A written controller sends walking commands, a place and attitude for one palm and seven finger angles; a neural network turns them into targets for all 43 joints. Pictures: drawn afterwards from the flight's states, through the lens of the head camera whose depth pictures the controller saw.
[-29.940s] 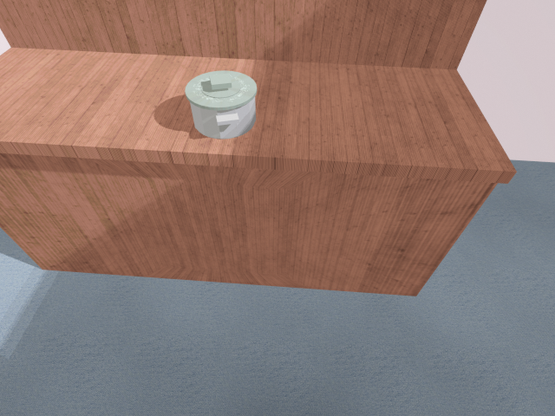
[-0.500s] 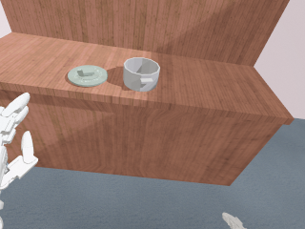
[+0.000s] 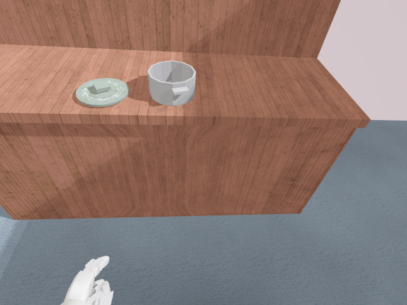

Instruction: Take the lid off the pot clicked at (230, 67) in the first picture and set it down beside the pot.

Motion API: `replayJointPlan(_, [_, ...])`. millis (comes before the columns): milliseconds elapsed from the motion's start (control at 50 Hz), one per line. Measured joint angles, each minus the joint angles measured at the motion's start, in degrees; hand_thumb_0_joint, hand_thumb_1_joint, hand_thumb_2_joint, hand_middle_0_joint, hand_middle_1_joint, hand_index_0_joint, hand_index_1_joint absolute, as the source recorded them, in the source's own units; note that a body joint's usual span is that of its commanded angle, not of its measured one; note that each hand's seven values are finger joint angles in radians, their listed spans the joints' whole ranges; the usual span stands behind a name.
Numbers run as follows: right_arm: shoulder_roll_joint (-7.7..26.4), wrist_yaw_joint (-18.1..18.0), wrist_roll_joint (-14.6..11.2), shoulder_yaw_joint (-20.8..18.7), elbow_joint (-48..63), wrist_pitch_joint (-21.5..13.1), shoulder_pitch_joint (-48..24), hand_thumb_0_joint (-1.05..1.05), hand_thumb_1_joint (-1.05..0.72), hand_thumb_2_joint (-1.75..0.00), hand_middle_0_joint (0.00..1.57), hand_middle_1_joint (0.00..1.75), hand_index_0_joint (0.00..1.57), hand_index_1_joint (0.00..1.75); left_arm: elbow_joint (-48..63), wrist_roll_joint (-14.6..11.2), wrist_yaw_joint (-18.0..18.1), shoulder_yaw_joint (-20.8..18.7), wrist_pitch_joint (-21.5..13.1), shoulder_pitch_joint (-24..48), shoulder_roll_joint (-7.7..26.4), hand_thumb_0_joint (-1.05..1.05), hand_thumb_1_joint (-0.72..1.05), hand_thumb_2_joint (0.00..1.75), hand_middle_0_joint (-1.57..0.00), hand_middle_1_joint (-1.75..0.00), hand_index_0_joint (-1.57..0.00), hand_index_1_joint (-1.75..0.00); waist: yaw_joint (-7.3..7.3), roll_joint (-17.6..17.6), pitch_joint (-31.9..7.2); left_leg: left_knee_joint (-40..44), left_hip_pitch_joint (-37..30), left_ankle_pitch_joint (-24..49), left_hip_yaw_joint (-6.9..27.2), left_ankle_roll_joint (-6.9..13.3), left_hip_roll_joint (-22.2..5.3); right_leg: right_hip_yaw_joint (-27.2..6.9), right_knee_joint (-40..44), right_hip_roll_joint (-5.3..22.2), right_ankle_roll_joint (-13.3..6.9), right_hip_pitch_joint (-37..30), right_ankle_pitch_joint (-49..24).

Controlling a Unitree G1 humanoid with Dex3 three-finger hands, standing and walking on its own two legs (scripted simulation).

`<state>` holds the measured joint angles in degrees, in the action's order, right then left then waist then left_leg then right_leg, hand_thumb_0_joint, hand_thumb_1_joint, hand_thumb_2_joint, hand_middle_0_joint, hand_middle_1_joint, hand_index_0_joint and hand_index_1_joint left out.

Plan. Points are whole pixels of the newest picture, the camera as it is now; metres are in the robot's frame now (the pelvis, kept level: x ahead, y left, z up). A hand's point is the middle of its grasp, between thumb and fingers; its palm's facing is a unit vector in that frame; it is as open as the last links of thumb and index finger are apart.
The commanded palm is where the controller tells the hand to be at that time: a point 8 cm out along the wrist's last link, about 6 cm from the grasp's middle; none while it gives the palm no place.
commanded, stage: stop stepping back and stand still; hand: left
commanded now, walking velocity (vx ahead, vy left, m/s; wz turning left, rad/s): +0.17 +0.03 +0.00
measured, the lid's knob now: (101, 86) +0.83 +0.33 +0.00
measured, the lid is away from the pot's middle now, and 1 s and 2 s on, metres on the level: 0.25 0.25 0.25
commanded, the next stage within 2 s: let the arm hang, fingers relaxed in 1.10 s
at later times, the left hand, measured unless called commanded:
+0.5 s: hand out of the picture +0.08 +0.20 -0.16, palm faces +0.04 -0.98 -0.22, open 7.4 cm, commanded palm none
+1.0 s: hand out of the picture +0.16 +0.18 -0.14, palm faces +0.00 -0.97 -0.24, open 7.4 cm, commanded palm none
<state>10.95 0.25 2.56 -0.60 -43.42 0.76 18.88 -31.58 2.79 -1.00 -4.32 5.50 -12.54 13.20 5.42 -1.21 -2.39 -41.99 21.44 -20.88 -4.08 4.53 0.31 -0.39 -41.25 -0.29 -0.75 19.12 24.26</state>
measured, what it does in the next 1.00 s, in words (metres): steps on the spot: left foot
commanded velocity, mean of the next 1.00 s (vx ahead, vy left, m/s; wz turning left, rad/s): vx -0.04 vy -0.01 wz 0.00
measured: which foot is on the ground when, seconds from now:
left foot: down 0.00-0.10, up 0.12-0.38, down 0.40-1.00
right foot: down 0.00-1.00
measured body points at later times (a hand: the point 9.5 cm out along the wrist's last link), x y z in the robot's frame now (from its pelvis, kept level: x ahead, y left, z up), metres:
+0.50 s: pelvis +0.07 +0.01 +0.02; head +0.10 +0.02 +0.46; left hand +0.08 +0.25 -0.14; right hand +0.10 -0.22 -0.13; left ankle +0.07 +0.13 -0.72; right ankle +0.02 -0.12 -0.71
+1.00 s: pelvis +0.07 -0.01 +0.02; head +0.09 -0.01 +0.47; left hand +0.16 +0.23 -0.12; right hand +0.09 -0.24 -0.13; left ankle +0.07 +0.13 -0.72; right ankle +0.04 -0.11 -0.72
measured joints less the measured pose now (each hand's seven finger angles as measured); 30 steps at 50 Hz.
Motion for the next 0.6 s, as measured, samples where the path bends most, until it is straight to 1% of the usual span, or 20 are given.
replayJointPlan(40, [0.4,-0.2,-0.2,-0.7,-1.7,0.1,1.8,0.01,-0.90,-0.89,0.21,0.30,0.21,0.30,-6.8,-0.2,-0.8,2.7,0.4,-2.3,-2.3,0.01,0.91,0.90,-0.19,-0.30,-0.19,-0.30,0.05,-1.6,0.8,1.3,-1.0,0.5,-0.9,-0.5,-0.2,-0.4,-0.8,-0.6,-0.2,0.2,1.5])
replayJointPlan(60, [0.8,-0.3,-0.4,-1.1,-2.7,0.2,2.8,0.01,-0.90,-0.89,0.20,0.30,0.21,0.30,-9.4,-0.3,-1.2,3.8,0.1,-3.4,-3.5,0.02,0.91,0.90,-0.19,-0.30,-0.19,-0.30,-0.23,-2.1,1.3,1.6,-1.4,0.5,-1.0,-0.9,-0.4,-0.4,0.8,-1.0,-0.3,-0.6,0.1])
replayJointPlan(80, [1.2,-0.4,-0.6,-1.6,-3.9,0.4,3.9,0.01,-0.91,-0.89,0.20,0.30,0.20,0.30,-10.8,-1.5,-0.8,3.0,-1.0,-4.2,-4.7,0.00,0.93,0.90,-0.20,-0.30,-0.19,-0.30,-0.66,-1.9,1.9,1.1,-1.3,0.2,-0.4,-1.2,-0.8,0.1,2.3,-1.5,-0.5,-1.2,-2.8])
replayJointPlan(100, [1.5,-0.6,-1.0,-2.1,-5.2,0.7,5.2,0.01,-0.91,-0.89,0.20,0.30,0.20,0.30,-11.0,-2.1,0.0,2.0,-2.5,-4.5,-5.0,-0.03,0.97,0.90,-0.20,-0.30,-0.20,-0.30,-1.63,-1.6,2.5,-0.2,-0.8,-1.8,0.9,-1.5,-0.9,1.0,2.9,-2.0,-0.7,-1.7,-4.3])
replayJointPlan(120, [1.6,-0.7,-1.3,-2.5,-6.8,1.2,6.1,0.01,-0.91,-0.89,0.20,0.30,0.20,0.30,-11.4,-2.0,0.5,2.1,-3.8,-4.8,-4.4,-0.05,0.99,0.90,-0.21,-0.30,-0.20,-0.30,-2.75,-1.5,2.8,-3.1,0.4,-4.4,2.0,-2.0,-0.6,1.7,3.4,-2.2,-1.0,-2.0,-4.4])
replayJointPlan(160, [2.1,-0.7,-1.2,-3.5,-9.1,2.4,6.7,0.01,-0.91,-0.89,0.20,0.30,0.20,0.30,-12.9,-1.3,1.3,2.1,-5.2,-5.5,-3.2,-0.07,1.00,0.90,-0.21,-0.30,-0.20,-0.30,-3.96,-0.7,3.1,-13.7,4.8,-5.5,3.9,-2.8,0.1,2.9,6.1,-2.7,-1.9,-3.0,-4.5])
replayJointPlan(200, [2.6,-0.8,-1.0,-4.3,-9.7,2.8,6.3,0.01,-0.91,-0.89,0.20,0.30,0.20,0.30,-15.3,-1.0,2.2,1.7,-5.6,-6.6,-2.3,-0.06,1.00,0.90,-0.21,-0.30,-0.20,-0.30,-4.15,0.3,3.2,-21.5,8.5,-3.5,4.8,-3.4,0.3,3.1,9.3,-2.9,-2.1,-4.0,-5.8])
replayJointPlan(240, [2.9,-0.9,-1.0,-4.6,-9.4,2.4,5.4,0.01,-0.91,-0.89,0.20,0.30,0.20,0.30,-18.3,-1.0,2.8,1.2,-5.7,-7.5,-1.6,-0.05,0.98,0.90,-0.21,-0.30,-0.20,-0.30,-3.60,1.2,3.3,-23.9,10.4,-0.6,5.0,-3.9,-0.6,3.1,12.9,-3.0,-1.9,-5.3,-7.5])
replayJointPlan(280, [2.5,-0.9,-1.2,-4.6,-9.0,1.8,4.4,0.01,-0.91,-0.89,0.20,0.30,0.20,0.30,-20.9,-1.0,3.1,0.8,-5.6,-8.1,-1.1,-0.03,0.96,0.90,-0.21,-0.30,-0.20,-0.30,-3.19,1.5,3.4,-20.9,10.1,0.3,5.0,-4.3,-1.8,2.8,15.9,-2.8,-1.6,-6.8,-8.7])
replayJointPlan(320, [1.7,-0.9,-1.5,-4.2,-8.8,1.3,3.4,0.01,-0.91,-0.89,0.20,0.30,0.20,0.30,-22.9,-0.9,3.1,0.6,-5.4,-8.1,-0.7,-0.02,0.95,0.90,-0.20,-0.30,-0.20,-0.30,-3.30,1.4,3.4,-13.7,7.9,-1.0,4.8,-4.5,-2.8,2.4,17.8,-2.1,-1.1,-8.0,-9.1])
replayJointPlan(340, [1.2,-0.9,-1.6,-3.9,-8.8,1.0,2.8,0.01,-0.91,-0.89,0.20,0.30,0.20,0.30,-23.6,-0.9,3.0,0.6,-5.4,-7.9,-0.6,-0.02,0.94,0.90,-0.20,-0.30,-0.20,-0.30,-3.49,1.2,3.5,-8.8,6.1,-1.3,4.7,-4.5,-3.1,2.2,18.2,-1.7,-0.8,-8.6,-9.0])
replayJointPlan(380, [0.3,-0.9,-1.8,-3.2,-9.1,-0.1,1.9,0.01,-0.91,-0.89,0.20,0.30,0.20,0.30,-24.7,-1.1,2.7,0.9,-5.3,-7.4,-0.7,-0.01,0.93,0.90,-0.20,-0.30,-0.20,-0.30,-3.98,1.2,3.7,3.0,1.3,2.0,4.6,-4.4,-3.3,2.0,17.3,-0.8,0.3,-9.3,-7.8])
replayJointPlan(400, [0.2,-0.8,-1.8,-2.8,-8.9,-0.8,1.9,0.01,-0.91,-0.89,0.20,0.30,0.20,0.30,-24.7,-1.4,2.4,1.1,-5.2,-7.4,-1.0,0.00,0.93,0.90,-0.20,-0.30,-0.20,-0.30,-4.46,2.1,3.4,8.7,-1.1,4.7,5.6,-3.6,-3.8,2.0,15.4,-1.1,0.7,-8.7,-6.5])
replayJointPlan(420, [-0.3,-0.9,-1.7,-2.5,-9.4,-1.3,1.2,0.01,-0.91,-0.89,0.20,0.30,0.20,0.30,-25.0,-1.6,2.1,1.3,-5.1,-7.1,-1.0,0.00,0.92,0.90,-0.20,-0.30,-0.19,-0.30,-4.59,1.9,3.4,9.6,-1.5,5.7,5.8,-3.6,-3.4,1.8,12.5,-0.5,1.0,-7.6,-4.7])
replayJointPlan(440, [-1.3,-1.0,-1.6,-2.2,-10.1,-1.2,0.2,0.01,-0.91,-0.89,0.20,0.30,0.20,0.30,-25.5,-1.9,1.9,1.5,-4.8,-6.4,-0.8,0.00,0.92,0.90,-0.20,-0.30,-0.19,-0.30,-4.87,0.8,3.6,9.2,-1.9,5.4,5.1,-4.0,-2.5,1.1,9.6,0.3,0.9,-6.7,-2.2])
replayJointPlan(480, [-3.2,-1.4,-1.3,-1.5,-10.9,-1.1,-1.4,0.01,-0.92,-0.89,0.20,0.30,0.20,0.30,-26.0,-2.1,1.8,1.8,-4.6,-5.1,-0.5,0.01,0.92,0.90,-0.20,-0.30,-0.19,-0.30,-5.22,-0.8,3.8,9.9,-3.4,4.7,3.9,-4.6,-1.4,0.1,6.5,0.9,0.5,-5.2,1.0])
replayJointPlan(500, [-3.5,-2.0,-1.3,-1.7,-11.4,-1.3,-2.0,0.01,-0.93,-0.89,0.20,0.30,0.20,0.30,-26.2,-2.2,1.8,2.0,-4.6,-4.2,-0.6,0.01,0.91,0.90,-0.20,-0.30,-0.19,-0.30,-5.18,-1.2,4.0,10.8,-4.3,4.8,3.7,-4.7,-0.9,0.0,6.5,1.0,0.4,-4.9,0.3])
replayJointPlan(540, [-3.5,-2.4,-1.7,-1.5,-12.3,-1.5,-3.1,0.01,-0.95,-0.89,0.20,0.30,0.20,0.30,-26.5,-2.5,1.9,2.5,-5.2,-2.4,-1.0,0.01,0.91,0.90,-0.20,-0.30,-0.19,-0.30,-5.09,-1.6,4.8,11.9,-6.1,4.9,3.6,-4.8,0.0,-0.2,9.7,1.1,0.2,-5.8,-7.0])
replayJointPlan(560, [-3.3,-2.5,-2.0,-1.5,-12.9,-1.5,-3.7,0.01,-0.95,-0.89,0.20,0.30,0.20,0.30,-26.7,-2.6,2.1,2.7,-5.5,-1.6,-1.5,0.01,0.91,0.90,-0.20,-0.30,-0.19,-0.30,-5.02,-1.1,5.1,12.0,-6.9,4.7,3.9,-4.9,0.0,0.0,10.2,1.0,0.3,-6.8,-7.4])
replayJointPlan(600, [-2.9,-2.6,-2.4,-1.7,-13.9,-1.0,-4.7,0.01,-0.96,-0.89,0.20,0.30,0.20,0.30,-26.8,-2.8,2.4,3.0,-5.8,-0.7,-2.5,0.01,0.91,0.90,-0.20,-0.30,-0.19,-0.30,-4.94,0.0,4.9,12.7,-8.1,4.4,4.1,-5.2,-0.5,0.2,11.7,0.5,0.4,-8.6,-5.7])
